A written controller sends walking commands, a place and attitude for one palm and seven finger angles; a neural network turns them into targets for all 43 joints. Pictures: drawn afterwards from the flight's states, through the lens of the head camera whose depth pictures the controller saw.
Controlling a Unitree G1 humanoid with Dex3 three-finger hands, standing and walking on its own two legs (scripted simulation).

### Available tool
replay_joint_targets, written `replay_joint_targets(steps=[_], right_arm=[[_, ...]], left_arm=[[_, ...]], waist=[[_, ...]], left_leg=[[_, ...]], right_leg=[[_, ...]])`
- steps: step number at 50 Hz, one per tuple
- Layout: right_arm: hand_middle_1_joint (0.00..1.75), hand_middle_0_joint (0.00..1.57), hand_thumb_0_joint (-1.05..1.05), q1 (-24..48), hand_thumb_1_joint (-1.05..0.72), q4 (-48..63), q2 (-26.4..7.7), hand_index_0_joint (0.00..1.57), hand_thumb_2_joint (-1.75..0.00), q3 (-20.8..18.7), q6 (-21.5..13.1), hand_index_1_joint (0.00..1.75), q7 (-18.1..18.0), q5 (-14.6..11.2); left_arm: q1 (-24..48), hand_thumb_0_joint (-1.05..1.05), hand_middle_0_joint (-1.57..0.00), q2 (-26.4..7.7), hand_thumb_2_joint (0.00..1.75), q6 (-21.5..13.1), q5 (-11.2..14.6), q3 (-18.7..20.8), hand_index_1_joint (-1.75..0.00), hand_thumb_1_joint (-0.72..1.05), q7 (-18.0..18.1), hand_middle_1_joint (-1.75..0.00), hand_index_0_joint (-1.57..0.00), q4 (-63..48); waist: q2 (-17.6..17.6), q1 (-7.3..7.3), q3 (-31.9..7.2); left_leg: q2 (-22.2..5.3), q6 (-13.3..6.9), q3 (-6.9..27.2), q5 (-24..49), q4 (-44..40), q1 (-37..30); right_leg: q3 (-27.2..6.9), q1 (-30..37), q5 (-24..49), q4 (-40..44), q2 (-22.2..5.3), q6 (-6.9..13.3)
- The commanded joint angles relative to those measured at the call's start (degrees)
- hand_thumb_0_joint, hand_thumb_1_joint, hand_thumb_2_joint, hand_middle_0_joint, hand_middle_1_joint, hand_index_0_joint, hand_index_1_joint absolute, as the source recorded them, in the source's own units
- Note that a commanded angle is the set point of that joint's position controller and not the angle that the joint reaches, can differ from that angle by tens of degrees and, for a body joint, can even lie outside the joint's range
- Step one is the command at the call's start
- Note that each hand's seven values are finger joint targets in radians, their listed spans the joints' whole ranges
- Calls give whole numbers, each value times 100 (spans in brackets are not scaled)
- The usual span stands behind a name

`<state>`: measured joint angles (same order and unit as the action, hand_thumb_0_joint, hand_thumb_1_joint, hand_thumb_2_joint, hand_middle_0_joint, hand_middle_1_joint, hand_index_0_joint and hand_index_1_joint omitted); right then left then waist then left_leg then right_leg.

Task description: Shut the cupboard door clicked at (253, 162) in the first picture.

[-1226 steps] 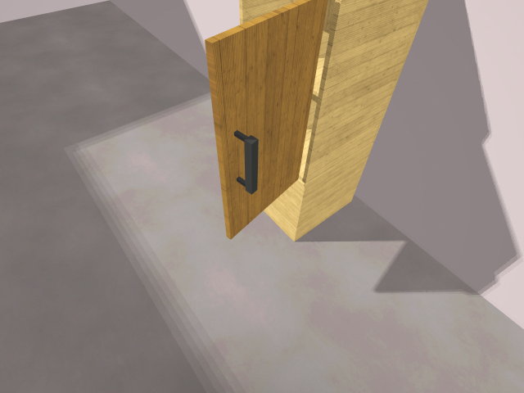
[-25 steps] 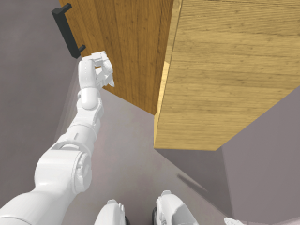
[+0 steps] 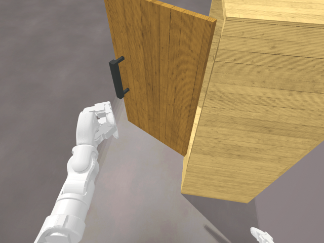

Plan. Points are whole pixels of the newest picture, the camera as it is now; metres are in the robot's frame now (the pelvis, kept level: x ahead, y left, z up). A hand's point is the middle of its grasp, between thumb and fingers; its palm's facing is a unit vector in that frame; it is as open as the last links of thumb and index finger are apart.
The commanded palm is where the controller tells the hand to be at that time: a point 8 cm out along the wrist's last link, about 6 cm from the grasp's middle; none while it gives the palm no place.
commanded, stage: draw the hand back to the body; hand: left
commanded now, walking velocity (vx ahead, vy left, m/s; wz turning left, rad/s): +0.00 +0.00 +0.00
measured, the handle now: (120, 78) +0.67 +0.16 +0.00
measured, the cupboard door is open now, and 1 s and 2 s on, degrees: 62 62 62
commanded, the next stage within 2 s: step back with the hand held close in 1.10 s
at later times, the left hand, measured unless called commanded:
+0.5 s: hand (32, 158) +0.25 +0.24 +0.16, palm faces +0.28 -0.91 -0.30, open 4.4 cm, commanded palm +0.21 +0.29 +0.18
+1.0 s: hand out of the picture +0.20 +0.28 +0.19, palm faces +0.47 -0.80 -0.38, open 7.3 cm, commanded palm +0.15 +0.32 +0.21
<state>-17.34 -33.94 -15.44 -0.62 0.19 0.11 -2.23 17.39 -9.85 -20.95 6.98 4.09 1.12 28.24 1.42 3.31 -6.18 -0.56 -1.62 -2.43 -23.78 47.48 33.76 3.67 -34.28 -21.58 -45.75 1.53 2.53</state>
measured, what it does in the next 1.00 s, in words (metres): stands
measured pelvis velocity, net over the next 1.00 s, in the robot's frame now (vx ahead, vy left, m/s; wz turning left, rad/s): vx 0.02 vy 0.01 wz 0.03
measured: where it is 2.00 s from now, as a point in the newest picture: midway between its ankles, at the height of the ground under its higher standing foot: outside the picture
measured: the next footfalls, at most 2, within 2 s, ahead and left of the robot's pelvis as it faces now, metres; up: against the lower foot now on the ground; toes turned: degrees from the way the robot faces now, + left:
none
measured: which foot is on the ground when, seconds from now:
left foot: down 0.00-1.00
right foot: down 0.00-1.00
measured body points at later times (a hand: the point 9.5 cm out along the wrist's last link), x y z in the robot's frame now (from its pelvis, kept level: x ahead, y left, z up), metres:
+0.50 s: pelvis +0.02 +0.02 +0.04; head +0.01 +0.00 +0.49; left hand +0.23 +0.28 +0.17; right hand +0.22 -0.17 -0.04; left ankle +0.00 +0.10 -0.70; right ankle +0.01 -0.09 -0.70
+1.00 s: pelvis +0.02 +0.01 +0.04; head -0.01 -0.01 +0.49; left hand +0.17 +0.32 +0.21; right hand +0.20 -0.20 -0.05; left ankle +0.00 +0.10 -0.70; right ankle +0.01 -0.09 -0.70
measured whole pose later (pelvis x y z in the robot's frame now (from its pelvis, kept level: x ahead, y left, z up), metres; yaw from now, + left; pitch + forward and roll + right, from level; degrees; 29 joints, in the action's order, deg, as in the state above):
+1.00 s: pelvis +0.02 +0.01 +0.04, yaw +2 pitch -4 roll -1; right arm -11.8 -36.4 -13.5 1.4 -4.4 -3.8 -1.0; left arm -26.4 -19.1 -2.8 4.0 18.1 6.7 -21.1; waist 3.7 -3.4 0.2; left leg 2.0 -2.8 -1.6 -15.0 24.3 5.4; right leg 3.8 -5.7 -13.7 -23.3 0.1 0.9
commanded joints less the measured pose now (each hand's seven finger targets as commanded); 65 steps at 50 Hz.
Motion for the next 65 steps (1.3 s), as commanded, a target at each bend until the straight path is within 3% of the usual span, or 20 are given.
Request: replay_joint_targets(steps=[1,2,4,5,8,13,17,19,24,28,36,40,43,47,53,59,61,62,63,65], right_arm=[[30,20,0,350,-90,976,-550,20,-90,-132,-240,30,-25,-110],[30,20,0,601,-90,1101,-386,20,-90,-168,-26,30,-153,-126],[30,20,0,829,-90,1278,-354,20,-90,-117,76,30,-318,-152],[30,20,0,931,-90,1262,-349,20,-90,-81,84,30,-367,-143],[30,20,0,1084,-90,1188,-334,20,-90,3,91,30,-491,-135],[30,20,0,1144,-90,1100,-311,20,-90,127,-83,30,-544,-72],[30,20,0,1185,-90,1085,-314,20,-90,158,-203,30,-495,10],[30,20,0,1234,-90,1060,-330,20,-90,159,-226,30,-468,46],[30,20,0,1350,-90,1021,-316,20,-90,145,-262,30,-435,96],[30,20,0,1391,-90,994,-248,20,-90,139,-364,30,-407,95],[30,20,0,1363,-90,878,-308,20,-90,29,-615,30,-376,82],[30,20,0,1305,-90,765,-409,20,-90,-24,-675,30,-379,77],[30,20,0,1270,-90,737,-438,20,-90,-47,-722,30,-414,96],[30,20,0,1351,-90,756,-373,20,-90,-33,-810,30,-455,113],[30,20,0,1378,-90,695,-305,20,-90,28,-908,30,-455,111],[30,20,0,1327,-90,681,-329,20,-90,-31,-841,30,-429,104],[30,20,0,1334,-90,714,-337,20,-90,-37,-811,30,-420,105],[30,20,0,1328,-90,878,-543,20,-90,-121,-684,30,-418,84],[30,20,0,1258,-90,747,-480,20,-90,-125,-613,30,-422,105],[30,20,0,1303,-90,753,-423,20,-90,-130,-533,30,-408,118]], left_arm=[[508,0,-116,-935,90,160,259,487,-135,90,-183,-135,-116,-1860],[293,0,-113,-1238,90,357,-138,150,-132,90,-33,-132,-113,-2441],[-131,0,-108,-1270,90,657,-85,244,-126,90,75,-126,-108,-3066],[-235,0,-105,-1275,90,786,-113,211,-123,90,121,-123,-105,-3263],[-252,0,-97,-1375,90,1107,-179,278,-114,90,255,-114,-97,-3628],[-703,0,-83,-1205,90,1444,-270,140,-99,90,363,-99,-83,-4323],[-1744,0,-72,-1351,90,1614,-257,432,-87,90,418,-87,-72,-4847],[-2214,0,-67,-1497,90,1672,-257,671,-81,90,432,-81,-67,-4960],[-2692,0,-53,-1952,90,1711,-255,1374,-66,90,486,-66,-53,-5550],[-3102,0,-42,-2009,90,1657,-248,1675,-54,90,530,-54,-42,-6060],[-4110,0,-20,-2329,90,1509,-195,2432,-30,90,612,-30,-20,-6413],[-3880,0,-20,-1837,90,1510,-252,1930,-30,90,583,-30,-20,-6015],[-3689,0,-20,-1985,90,1454,-291,2025,-30,90,635,-30,-20,-6013],[-3669,0,-20,-2206,90,1361,-286,2201,-30,90,670,-30,-20,-6365],[-3760,0,-20,-2228,90,1327,-301,2270,-30,90,688,-30,-20,-6409],[-4120,0,-20,-2077,90,1355,-230,2270,-30,90,589,-30,-20,-5905],[-4048,0,-20,-2060,90,1342,-223,2231,-30,90,570,-30,-20,-5982],[-3465,0,-20,-2672,90,1099,-263,2825,-30,90,630,-30,-20,-6319],[-3951,0,-20,-2310,90,1047,-255,2531,-30,90,614,-30,-20,-5876],[-4090,0,-20,-2204,90,982,-302,2361,-30,90,612,-30,-20,-5948]], waist=[[167,-391,-1431],[-328,-347,-1610],[-436,-356,-1303],[-179,-362,-1071],[-162,-299,-480],[382,-298,-286],[164,-435,-377],[46,-488,-196],[121,-570,-19],[472,-618,-27],[312,-699,223],[154,-554,705],[43,-576,554],[264,-678,67],[691,-679,485],[-32,-671,612],[108,-667,514],[143,-443,650],[-163,-387,544],[-335,-373,425]], left_leg=[[73,-9,188,1446,-1002,-1016],[79,-24,156,1526,-1257,-1229],[63,-64,140,1620,-1439,-1320],[44,-68,151,1707,-1556,-1469],[-1,-78,203,1675,-1859,-1874],[-54,-11,396,2013,-2282,-2675],[-95,26,430,2655,-2474,-2922],[-103,55,441,2801,-2549,-2872],[-95,96,411,2823,-2640,-2829],[-118,153,454,2901,-2684,-2881],[-120,171,434,2560,-2732,-2656],[-134,117,428,1990,-2847,-2566],[-95,63,440,1805,-2849,-2599],[-32,20,371,1951,-2763,-2721],[-36,93,370,1983,-2803,-2580],[-62,40,269,2015,-2777,-2527],[-54,19,235,2001,-2764,-2598],[-188,-121,419,1475,-2414,-2098],[-145,-122,447,1331,-2154,-2199],[-112,-97,424,1338,-1895,-2199]], right_leg=[[-230,1434,1694,719,-69,-96],[-491,2033,1727,1017,-213,-156],[-520,2288,1880,1285,-275,-205],[-487,2295,1987,1351,-293,-188],[-403,2162,1769,1725,-237,-166],[-238,2324,1722,2059,-180,-92],[-173,2790,2112,2211,-189,-100],[-152,2898,2168,2295,-188,-94],[-160,3083,2195,2447,-197,-99],[-142,3127,2081,2459,-198,-105],[-117,3100,1835,2502,-177,-108],[-132,2716,1375,2594,-199,-136],[-134,2743,1260,2573,-205,-136],[-192,3033,1411,2537,-239,-125],[-182,2941,1449,2579,-202,-94],[-216,2878,1511,2680,-205,-138],[-241,2887,1514,2660,-231,-154],[-899,2483,1534,2912,-638,-111],[-1055,2261,1370,3034,-881,-29],[-1201,2132,1502,3053,-1115,57]])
